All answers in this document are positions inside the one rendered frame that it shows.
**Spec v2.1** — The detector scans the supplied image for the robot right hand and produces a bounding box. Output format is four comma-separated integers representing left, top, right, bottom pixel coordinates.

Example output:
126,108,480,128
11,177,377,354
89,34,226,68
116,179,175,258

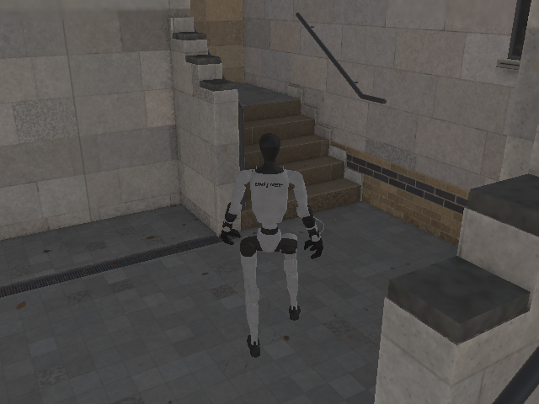
304,238,323,259

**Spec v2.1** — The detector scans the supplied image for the right robot forearm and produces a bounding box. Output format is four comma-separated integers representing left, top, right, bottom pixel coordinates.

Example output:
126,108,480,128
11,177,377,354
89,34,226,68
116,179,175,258
302,205,321,242

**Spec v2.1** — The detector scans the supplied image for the left robot forearm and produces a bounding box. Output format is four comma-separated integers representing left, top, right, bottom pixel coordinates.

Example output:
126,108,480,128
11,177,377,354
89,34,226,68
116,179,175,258
222,202,237,232

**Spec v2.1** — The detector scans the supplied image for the robot left hand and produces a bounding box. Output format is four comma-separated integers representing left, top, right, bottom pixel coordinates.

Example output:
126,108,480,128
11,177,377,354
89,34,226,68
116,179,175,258
221,229,240,245

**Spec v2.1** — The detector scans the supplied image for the humanoid robot head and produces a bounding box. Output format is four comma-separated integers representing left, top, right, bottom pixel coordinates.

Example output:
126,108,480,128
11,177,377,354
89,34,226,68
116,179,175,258
255,133,284,174

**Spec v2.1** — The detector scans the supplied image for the robot right upper arm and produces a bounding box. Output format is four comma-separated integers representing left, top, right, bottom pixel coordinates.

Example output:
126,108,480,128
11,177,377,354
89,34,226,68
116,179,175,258
287,170,310,218

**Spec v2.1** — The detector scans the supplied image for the robot torso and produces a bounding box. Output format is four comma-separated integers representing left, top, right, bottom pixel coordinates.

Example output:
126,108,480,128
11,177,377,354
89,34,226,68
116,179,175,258
250,166,290,253

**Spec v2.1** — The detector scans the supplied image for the robot left upper arm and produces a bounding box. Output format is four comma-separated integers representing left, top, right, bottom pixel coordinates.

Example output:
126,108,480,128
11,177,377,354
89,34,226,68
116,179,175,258
228,169,253,215

